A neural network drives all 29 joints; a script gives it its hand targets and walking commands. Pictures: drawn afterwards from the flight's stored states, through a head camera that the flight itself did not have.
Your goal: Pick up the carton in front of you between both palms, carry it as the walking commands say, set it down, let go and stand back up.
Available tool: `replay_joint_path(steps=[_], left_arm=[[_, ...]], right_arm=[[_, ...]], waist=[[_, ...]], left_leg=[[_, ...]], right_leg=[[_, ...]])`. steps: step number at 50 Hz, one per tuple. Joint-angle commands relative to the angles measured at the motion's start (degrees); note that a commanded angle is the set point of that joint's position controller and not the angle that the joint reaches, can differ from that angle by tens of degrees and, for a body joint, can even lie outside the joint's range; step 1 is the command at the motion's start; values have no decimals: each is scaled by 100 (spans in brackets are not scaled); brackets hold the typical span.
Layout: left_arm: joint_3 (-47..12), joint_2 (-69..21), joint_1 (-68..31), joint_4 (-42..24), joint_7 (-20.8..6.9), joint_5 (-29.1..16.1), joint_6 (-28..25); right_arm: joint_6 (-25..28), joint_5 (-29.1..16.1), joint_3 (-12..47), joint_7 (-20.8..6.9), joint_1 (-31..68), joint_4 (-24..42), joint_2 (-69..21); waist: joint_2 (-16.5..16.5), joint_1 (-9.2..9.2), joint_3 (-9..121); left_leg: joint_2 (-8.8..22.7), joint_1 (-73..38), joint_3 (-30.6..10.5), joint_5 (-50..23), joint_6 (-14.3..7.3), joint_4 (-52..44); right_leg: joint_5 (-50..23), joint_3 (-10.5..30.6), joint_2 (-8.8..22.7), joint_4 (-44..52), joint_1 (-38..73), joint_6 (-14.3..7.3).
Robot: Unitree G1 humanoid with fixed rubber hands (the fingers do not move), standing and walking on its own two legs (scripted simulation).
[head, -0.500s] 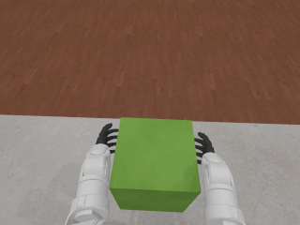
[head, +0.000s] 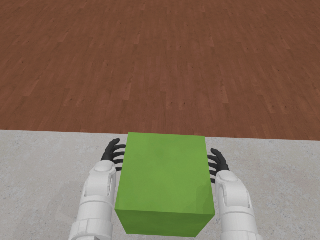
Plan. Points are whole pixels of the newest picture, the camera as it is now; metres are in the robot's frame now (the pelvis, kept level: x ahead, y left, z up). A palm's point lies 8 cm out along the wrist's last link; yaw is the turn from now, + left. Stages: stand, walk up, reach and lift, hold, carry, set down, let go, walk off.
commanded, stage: reach and lift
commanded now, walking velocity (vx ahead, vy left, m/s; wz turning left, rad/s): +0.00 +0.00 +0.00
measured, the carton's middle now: (163, 187) +0.29 +0.00 -0.05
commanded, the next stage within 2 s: hold in 0.10 s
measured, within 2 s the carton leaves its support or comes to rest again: neither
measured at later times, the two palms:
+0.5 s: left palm (104, 167) +0.28 +0.15 +0.06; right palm (223, 176) +0.27 -0.15 +0.05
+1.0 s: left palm (105, 164) +0.29 +0.15 +0.06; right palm (222, 174) +0.28 -0.15 +0.05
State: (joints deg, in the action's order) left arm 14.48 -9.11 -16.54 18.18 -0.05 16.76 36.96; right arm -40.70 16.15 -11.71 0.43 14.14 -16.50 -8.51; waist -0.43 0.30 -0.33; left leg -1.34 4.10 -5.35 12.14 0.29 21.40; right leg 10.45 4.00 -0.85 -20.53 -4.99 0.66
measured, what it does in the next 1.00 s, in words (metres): stands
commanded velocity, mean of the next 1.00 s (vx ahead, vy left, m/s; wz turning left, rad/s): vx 0.00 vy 0.00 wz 0.00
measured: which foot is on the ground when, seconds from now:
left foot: down 0.00-1.00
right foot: down 0.00-1.00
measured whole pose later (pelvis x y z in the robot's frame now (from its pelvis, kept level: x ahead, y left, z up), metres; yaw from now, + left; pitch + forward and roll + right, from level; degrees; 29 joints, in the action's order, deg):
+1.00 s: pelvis -0.01 +0.00 +0.00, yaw +0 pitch -8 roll +0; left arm 15.1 -9.5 -17.8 15.3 -0.5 17.9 41.7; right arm -45.4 16.5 -11.3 0.4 15.7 -14.1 -8.9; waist -0.4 -0.3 -1.1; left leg -1.1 1.4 -5.4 11.4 0.4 20.5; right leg 9.6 4.0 -1.0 -19.5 -2.3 0.5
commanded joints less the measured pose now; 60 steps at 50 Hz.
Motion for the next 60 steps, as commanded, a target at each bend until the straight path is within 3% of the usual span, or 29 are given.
replay_joint_path(steps=[1, 5, 10, 17, 30, 48, 60], left_arm=[[-2921, -5583, -2089, 150, -1442, -1328, 61], [-2936, -5615, -2142, 116, -1432, -1357, 118], [-3210, -5586, -2010, -333, -1397, -1539, 319], [-2842, -5291, -2203, -88, -1450, -1358, 552], [-2744, -5406, -2875, 216, -1586, -1299, 423], [-2860, -5350, -2404, -98, -1532, -1365, 480], [-2960, -5364, -2181, -302, -1464, -1426, 532]], right_arm=[[375, -1463, 2922, -1403, 3061, 625, -5237], [326, -1485, 2951, -1426, 3147, 672, -5218], [127, -1718, 3333, -1402, 3068, 1129, -5295], [-104, -1496, 2875, -1367, 3094, 776, -5094], [-27, -1491, 2850, -1424, 3741, 482, -5403], [-67, -1551, 2930, -1361, 3242, 780, -5320], [-87, -1583, 3020, -1360, 3080, 993, -5200]], waist=[[-28, 10, 1416], [-41, -5, 1398], [-1, -90, 1640], [-22, -27, 792], [37, -82, 1075], [6, -57, 1237], [-29, -61, 1204]], left_leg=[[-411, -94, 44, -1440, 54, -263], [-394, -116, 36, -1370, 59, -279], [-386, -362, 18, -1770, 62, -322], [-344, 29, 111, -589, 17, -502], [-345, 192, 153, -126, -56, -424], [-377, -108, 111, -1032, 0, -431], [-374, -200, 75, -1216, 38, -433]], right_leg=[[-1189, -45, -473, 117, 627, -35], [-1075, -56, -483, 117, 604, -42], [-1431, -16, -478, 186, 821, -5], [-434, -52, -430, 334, 585, -66], [-122, -53, -369, 254, 657, -26], [-971, -27, -414, 286, 871, -11], [-990, -23, -451, 278, 797, -32]])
